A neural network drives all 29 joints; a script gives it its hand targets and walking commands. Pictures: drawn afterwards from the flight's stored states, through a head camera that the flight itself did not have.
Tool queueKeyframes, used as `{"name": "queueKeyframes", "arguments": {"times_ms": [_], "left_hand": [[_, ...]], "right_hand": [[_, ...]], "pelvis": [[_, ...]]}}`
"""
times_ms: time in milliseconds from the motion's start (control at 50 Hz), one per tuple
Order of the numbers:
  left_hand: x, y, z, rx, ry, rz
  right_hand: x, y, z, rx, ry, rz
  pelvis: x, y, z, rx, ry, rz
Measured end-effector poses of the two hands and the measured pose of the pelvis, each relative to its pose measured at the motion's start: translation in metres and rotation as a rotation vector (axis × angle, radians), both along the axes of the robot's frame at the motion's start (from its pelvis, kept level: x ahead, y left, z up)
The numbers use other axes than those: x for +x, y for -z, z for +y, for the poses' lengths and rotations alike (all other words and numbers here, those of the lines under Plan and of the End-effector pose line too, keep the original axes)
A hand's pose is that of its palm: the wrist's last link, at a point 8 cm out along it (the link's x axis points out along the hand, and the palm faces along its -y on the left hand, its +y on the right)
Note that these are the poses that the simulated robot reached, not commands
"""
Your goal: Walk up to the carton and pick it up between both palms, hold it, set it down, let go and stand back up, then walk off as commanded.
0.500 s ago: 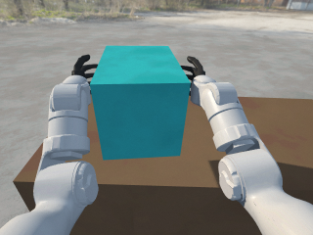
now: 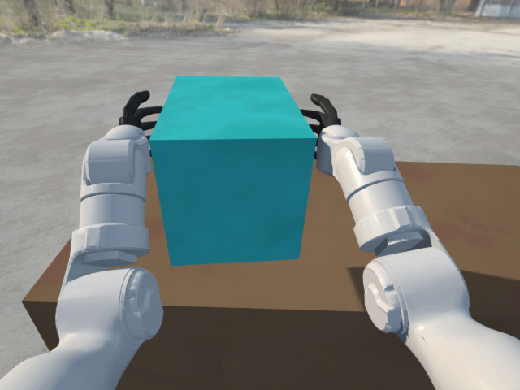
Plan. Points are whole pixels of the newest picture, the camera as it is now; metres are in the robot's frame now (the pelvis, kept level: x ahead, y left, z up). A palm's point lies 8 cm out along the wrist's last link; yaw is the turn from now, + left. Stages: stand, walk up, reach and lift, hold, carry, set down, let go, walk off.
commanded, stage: hold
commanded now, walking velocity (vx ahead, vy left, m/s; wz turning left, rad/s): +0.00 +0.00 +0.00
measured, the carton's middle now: (232, 159) +0.42 +0.03 +0.24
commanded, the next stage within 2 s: set down in 0.52 s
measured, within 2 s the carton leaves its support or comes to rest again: neither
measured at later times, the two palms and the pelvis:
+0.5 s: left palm (133, 140) +0.37 +0.16 +0.29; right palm (328, 141) +0.37 -0.12 +0.29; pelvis +0.00 +0.00 +0.00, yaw +0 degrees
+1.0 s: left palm (145, 140) +0.41 +0.16 +0.28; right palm (321, 150) +0.41 -0.12 +0.26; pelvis +0.00 +0.00 +0.00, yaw +0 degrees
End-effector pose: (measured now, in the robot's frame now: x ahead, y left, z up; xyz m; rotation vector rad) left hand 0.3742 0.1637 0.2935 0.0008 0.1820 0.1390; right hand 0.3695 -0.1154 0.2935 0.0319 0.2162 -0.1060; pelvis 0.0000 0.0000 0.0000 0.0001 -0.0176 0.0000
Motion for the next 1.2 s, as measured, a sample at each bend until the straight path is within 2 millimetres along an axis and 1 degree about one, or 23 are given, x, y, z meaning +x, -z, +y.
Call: {"name": "queueKeyframes", "arguments": {"times_ms": [560, 620, 700, 780, 820, 880, 980, 1100, 1140, 1200], "left_hand": [[0.000, -0.001, 0.000, 0.000, 0.000, -0.005], [0.000, -0.003, 0.000, 0.002, 0.000, -0.023], [0.001, -0.011, -0.001, 0.007, 0.002, -0.072], [0.010, -0.013, -0.004, -0.009, 0.014, -0.101], [0.017, -0.009, -0.005, -0.017, 0.016, -0.095], [0.025, -0.001, -0.005, -0.014, 0.010, -0.093], [0.038, 0.014, -0.005, -0.009, 0.004, -0.082], [0.047, 0.031, -0.003, -0.008, -0.001, -0.049], [0.048, 0.034, -0.002, -0.005, -0.002, -0.046], [0.047, 0.036, -0.001, 0.001, -0.002, -0.051]], "right_hand": [[0.000, -0.001, 0.000, 0.000, 0.000, -0.002], [0.000, -0.004, 0.000, 0.002, 0.001, -0.020], [0.001, -0.014, -0.001, 0.016, 0.005, -0.070], [0.008, -0.019, -0.004, 0.049, 0.014, -0.102], [0.014, -0.014, -0.005, 0.051, 0.016, -0.100], [0.023, -0.002, -0.005, 0.054, 0.014, -0.100], [0.036, 0.026, -0.005, 0.073, 0.015, -0.090], [0.043, 0.058, -0.001, 0.018, 0.003, -0.059], [0.043, 0.063, 0.000, -0.002, -0.001, -0.057], [0.043, 0.064, 0.001, -0.011, -0.003, -0.062]], "pelvis": [[0.000, 0.000, 0.000, 0.000, 0.000, 0.000], [0.000, 0.000, 0.000, 0.000, 0.000, 0.000], [-0.001, 0.000, 0.000, 0.000, 0.000, -0.001], [-0.001, 0.000, 0.000, 0.000, 0.000, -0.003], [-0.002, 0.000, 0.000, 0.000, 0.000, -0.007], [-0.002, 0.000, 0.000, 0.000, 0.000, -0.013], [-0.001, 0.000, 0.000, 0.000, -0.001, -0.014], [0.002, 0.000, 0.000, -0.002, -0.004, -0.012], [0.003, -0.001, 0.001, -0.003, -0.006, -0.012], [0.003, -0.001, 0.001, -0.004, -0.008, -0.012]]}}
